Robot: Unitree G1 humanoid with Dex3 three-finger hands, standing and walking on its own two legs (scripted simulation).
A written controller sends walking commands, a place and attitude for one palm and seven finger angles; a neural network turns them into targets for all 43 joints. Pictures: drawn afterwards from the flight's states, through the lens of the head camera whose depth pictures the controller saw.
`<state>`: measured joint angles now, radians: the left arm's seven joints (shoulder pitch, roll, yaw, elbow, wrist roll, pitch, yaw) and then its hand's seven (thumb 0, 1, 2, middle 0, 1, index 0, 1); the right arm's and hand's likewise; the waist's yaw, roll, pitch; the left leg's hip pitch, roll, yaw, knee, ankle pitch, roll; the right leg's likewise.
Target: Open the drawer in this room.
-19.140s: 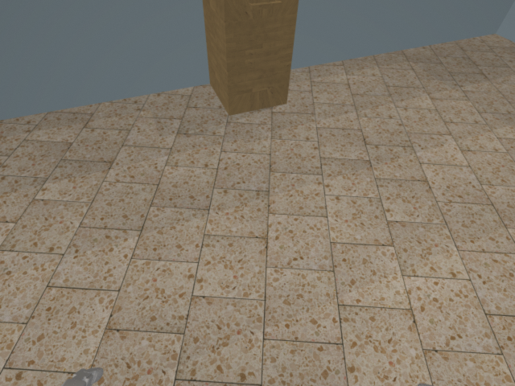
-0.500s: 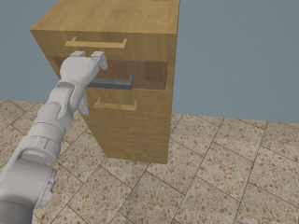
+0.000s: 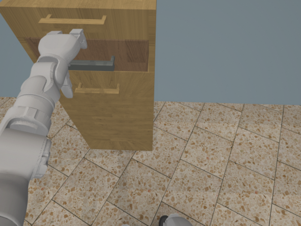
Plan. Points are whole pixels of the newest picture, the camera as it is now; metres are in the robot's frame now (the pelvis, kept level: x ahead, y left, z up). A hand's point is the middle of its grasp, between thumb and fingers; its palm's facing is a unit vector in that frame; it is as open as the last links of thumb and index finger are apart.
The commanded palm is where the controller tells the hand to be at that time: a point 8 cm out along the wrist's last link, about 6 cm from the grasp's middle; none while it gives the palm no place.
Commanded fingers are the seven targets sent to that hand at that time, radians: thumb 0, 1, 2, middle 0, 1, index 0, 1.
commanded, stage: move the hooked fingers above the handle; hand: left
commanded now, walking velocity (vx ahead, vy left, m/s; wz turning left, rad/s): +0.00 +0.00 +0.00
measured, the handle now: (89, 61) +0.62 +0.18 +0.06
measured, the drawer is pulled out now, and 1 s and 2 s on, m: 0.00 0.00 0.00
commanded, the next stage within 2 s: none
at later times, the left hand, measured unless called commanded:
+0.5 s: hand (78, 76) +0.51 +0.19 +0.09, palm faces -0.15 +0.00 -0.99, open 14.3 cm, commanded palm +0.58 +0.21 +0.16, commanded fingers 0.00 -0.50 0.30 -0.30 -1.20 -0.30 -1.20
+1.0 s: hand (77, 60) +0.57 +0.20 +0.11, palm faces -0.06 +0.00 -1.00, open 13.8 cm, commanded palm +0.56 +0.19 +0.17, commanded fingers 0.00 -0.50 0.30 -0.30 -1.20 -0.30 -1.20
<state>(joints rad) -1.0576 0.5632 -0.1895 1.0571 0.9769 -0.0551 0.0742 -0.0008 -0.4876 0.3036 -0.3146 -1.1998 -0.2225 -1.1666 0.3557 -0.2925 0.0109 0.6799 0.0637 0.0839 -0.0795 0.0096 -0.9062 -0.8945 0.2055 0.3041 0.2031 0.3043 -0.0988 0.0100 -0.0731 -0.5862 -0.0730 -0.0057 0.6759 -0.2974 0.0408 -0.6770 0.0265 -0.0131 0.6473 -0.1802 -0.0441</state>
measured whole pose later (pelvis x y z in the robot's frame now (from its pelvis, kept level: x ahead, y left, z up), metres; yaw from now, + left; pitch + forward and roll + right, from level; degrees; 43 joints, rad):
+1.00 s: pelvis +0.05 +0.01 +0.00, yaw +1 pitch +16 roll -1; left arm -1.05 0.51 -0.15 1.09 1.03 -0.02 0.10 0.00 -0.49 0.30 -0.32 -1.20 -0.30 -1.24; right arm 0.32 -0.26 -0.01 0.66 0.03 0.13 -0.05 0.01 -0.91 -0.89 0.21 0.30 0.20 0.30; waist -0.12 0.04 -0.10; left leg -0.58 -0.05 -0.02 0.66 -0.35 0.04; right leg -0.65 0.04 -0.03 0.61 -0.23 -0.04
